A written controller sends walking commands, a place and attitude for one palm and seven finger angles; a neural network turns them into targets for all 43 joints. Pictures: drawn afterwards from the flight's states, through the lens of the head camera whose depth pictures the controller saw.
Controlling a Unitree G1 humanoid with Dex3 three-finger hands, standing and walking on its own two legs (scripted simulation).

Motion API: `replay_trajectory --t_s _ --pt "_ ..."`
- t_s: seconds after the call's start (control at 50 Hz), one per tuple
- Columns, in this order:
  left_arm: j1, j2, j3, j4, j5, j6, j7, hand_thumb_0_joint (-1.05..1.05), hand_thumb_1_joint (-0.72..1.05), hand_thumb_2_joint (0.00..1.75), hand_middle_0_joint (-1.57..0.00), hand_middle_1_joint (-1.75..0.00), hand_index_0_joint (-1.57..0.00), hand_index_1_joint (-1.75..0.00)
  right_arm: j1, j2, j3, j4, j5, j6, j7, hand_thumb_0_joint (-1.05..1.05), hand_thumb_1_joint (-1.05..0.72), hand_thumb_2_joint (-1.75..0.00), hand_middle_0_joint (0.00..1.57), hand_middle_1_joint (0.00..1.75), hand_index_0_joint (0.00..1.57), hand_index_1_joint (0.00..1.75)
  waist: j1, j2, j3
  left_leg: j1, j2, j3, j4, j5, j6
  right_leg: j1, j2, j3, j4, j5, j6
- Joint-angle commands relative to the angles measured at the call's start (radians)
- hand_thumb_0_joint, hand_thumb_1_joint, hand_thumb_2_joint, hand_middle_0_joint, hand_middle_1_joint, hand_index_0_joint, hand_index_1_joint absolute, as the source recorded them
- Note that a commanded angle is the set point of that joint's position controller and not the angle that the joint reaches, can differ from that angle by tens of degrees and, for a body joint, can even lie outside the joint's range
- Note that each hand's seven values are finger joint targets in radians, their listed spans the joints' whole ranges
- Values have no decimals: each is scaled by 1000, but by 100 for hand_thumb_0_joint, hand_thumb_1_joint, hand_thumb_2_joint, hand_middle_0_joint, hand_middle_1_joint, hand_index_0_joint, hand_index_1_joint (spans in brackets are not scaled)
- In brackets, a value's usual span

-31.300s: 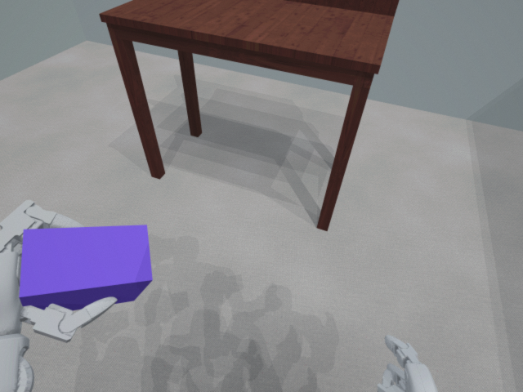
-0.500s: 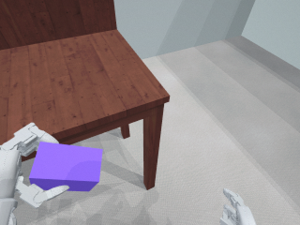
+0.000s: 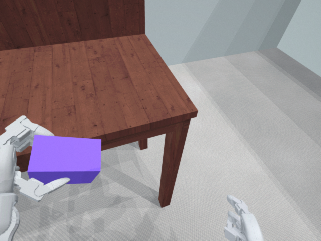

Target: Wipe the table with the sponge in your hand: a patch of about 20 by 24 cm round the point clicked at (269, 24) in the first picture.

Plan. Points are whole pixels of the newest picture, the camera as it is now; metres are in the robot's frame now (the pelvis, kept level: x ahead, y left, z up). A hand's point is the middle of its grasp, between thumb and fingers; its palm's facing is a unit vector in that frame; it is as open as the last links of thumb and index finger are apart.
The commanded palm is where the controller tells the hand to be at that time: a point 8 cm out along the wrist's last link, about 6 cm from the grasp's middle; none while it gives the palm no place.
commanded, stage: come to a stop and stand still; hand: left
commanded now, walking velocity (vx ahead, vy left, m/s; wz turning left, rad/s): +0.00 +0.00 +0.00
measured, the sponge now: (76, 162) +0.24 +0.21 +0.11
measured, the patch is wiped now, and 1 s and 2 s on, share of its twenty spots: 0.05 0.05 0.05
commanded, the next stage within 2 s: look again from close up in 0.70 s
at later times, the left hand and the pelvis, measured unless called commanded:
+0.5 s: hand (56, 148) +0.24 +0.23 +0.15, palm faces +0.40 -0.83 -0.40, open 10.8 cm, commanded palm +0.19 +0.26 +0.17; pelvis +0.03 -0.02 +0.00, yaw +1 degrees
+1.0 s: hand (47, 152) +0.23 +0.25 +0.15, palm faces +0.39 -0.83 -0.40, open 10.8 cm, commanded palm +0.17 +0.28 +0.17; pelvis +0.02 +0.00 +0.00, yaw +1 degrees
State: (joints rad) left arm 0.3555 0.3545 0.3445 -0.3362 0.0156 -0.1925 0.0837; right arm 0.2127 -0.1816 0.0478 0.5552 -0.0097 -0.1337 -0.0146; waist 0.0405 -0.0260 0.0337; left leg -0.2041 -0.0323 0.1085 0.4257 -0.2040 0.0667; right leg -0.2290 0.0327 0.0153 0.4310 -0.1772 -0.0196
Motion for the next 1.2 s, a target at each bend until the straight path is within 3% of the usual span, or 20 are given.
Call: replay_trajectory --t_s 0.0,0.08,0.1,0.2,0.3,0.4,0.46,0.48,0.56,0.76,0.78,0.86,0.88,0.9,0.98,1.06,1.18 --pt "-156 163 78 -340 -29 -84 22 0 10 130 -120 -160 -120 -160 -99 -137 -65 -152 -3 -60 -9 0 -90 -90 20 30 20 30 -14 115 -154 39 105 -135 -97 31 -68 58 -44 80 -41 89 -18" --pt "-100 180 96 -351 -34 -74 30 0 10 130 -120 -160 -120 -160 -93 -139 -71 -145 -1 -59 -9 0 -90 -90 20 30 20 30 -15 123 -226 111 92 -113 -24 290 -91 81 -54 67 -10 260 -17" --pt "-72 169 94 -340 -39 -70 31 0 10 130 -120 -160 -120 -160 -84 -138 -74 -145 2 -52 -10 0 -90 -90 20 30 20 30 -16 97 -233 117 96 -120 -9 353 -98 89 -56 63 -1 294 -19" --pt "23 180 126 -326 -57 -57 36 0 10 130 -120 -160 -120 -160 -91 -139 -77 -152 10 -22 -19 0 -90 -90 20 30 20 30 -19 85 -234 100 94 -114 12 396 -101 101 -70 69 1 363 -23" --pt "49 187 133 -322 -70 -51 40 0 10 130 -120 -160 -120 -160 -101 -140 -75 -161 12 -1 -31 0 -90 -90 20 30 20 30 -21 83 -214 81 95 -115 5 366 -91 96 -75 77 -8 357 -21" --pt "10 180 114 -322 -72 -44 42 0 10 130 -120 -160 -120 -160 -103 -141 -74 -161 10 6 -41 0 -90 -90 20 30 20 30 -24 63 -194 75 88 -112 -10 241 -72 78 -83 99 -52 299 -16" --pt "-23 169 90 -306 -67 -40 45 0 10 130 -120 -160 -120 -160 -101 -145 -75 -156 9 7 -44 0 -90 -90 20 30 20 30 -25 64 -162 63 79 -113 -27 142 -62 52 -84 119 -104 193 -12" --pt "-47 178 94 -312 -65 -41 45 0 10 130 -120 -160 -120 -160 -106 -145 -74 -153 8 7 -47 0 -90 -90 20 30 20 30 -27 90 -149 70 75 -110 -35 128 -63 34 -83 119 -115 163 -13" --pt "-62 170 79 -286 -60 -35 48 0 10 130 -120 -160 -120 -160 -101 -143 -73 -151 7 10 -50 0 -90 -90 20 30 20 30 -25 53 -134 66 72 -115 -55 73 -54 33 -78 118 -157 85 -6" --pt "-30 177 87 -300 -61 -32 50 0 10 130 -120 -160 -120 -160 -98 -144 -73 -155 8 16 -48 0 -90 -90 20 30 20 30 -23 69 -141 50 78 -126 -100 60 -60 71 -59 77 -153 75 -2" --pt "-28 190 98 -308 -59 -33 49 0 10 130 -120 -160 -120 -160 -103 -146 -72 -155 7 14 -48 0 -90 -90 20 30 20 30 -23 99 -139 57 79 -126 -108 67 -66 62 -54 69 -142 77 -2" --pt "-9 179 94 -317 -60 -34 50 0 10 130 -120 -160 -120 -160 -96 -147 -75 -158 8 13 -49 0 -90 -90 20 30 20 30 -20 77 -155 40 91 -140 -115 95 -66 101 -48 53 -107 120 0" --pt "-10 196 109 -325 -59 -35 50 0 10 130 -120 -160 -120 -160 -100 -147 -74 -156 6 11 -49 0 -90 -90 20 30 20 30 -20 103 -161 54 91 -134 -115 113 -73 90 -48 49 -94 126 1" --pt "-7 175 90 -325 -60 -35 49 0 10 130 -120 -160 -120 -160 -98 -148 -73 -157 6 10 -49 0 -90 -90 20 30 20 30 -19 109 -151 42 97 -147 -127 110 -81 94 -44 40 -81 114 1" --pt "-13 182 97 -318 -57 -35 50 0 10 130 -120 -160 -120 -160 -102 -150 -75 -153 5 8 -50 0 -90 -90 20 30 20 30 -19 117 -126 29 100 -145 -133 66 -79 74 -43 46 -81 98 0" --pt "-23 165 86 -306 -52 -37 52 0 10 130 -120 -160 -120 -160 -99 -151 -78 -147 7 7 -51 0 -90 -90 20 30 20 30 -16 80 -130 8 108 -161 -135 44 -78 94 -44 46 -70 89 -1" --pt "-48 172 85 -325 -49 -37 52 0 10 130 -120 -160 -120 -160 -110 -151 -78 -142 6 4 -49 0 -90 -90 20 30 20 30 -17 116 -131 25 106 -156 -126 78 -93 79 -46 47 -55 102 -4"
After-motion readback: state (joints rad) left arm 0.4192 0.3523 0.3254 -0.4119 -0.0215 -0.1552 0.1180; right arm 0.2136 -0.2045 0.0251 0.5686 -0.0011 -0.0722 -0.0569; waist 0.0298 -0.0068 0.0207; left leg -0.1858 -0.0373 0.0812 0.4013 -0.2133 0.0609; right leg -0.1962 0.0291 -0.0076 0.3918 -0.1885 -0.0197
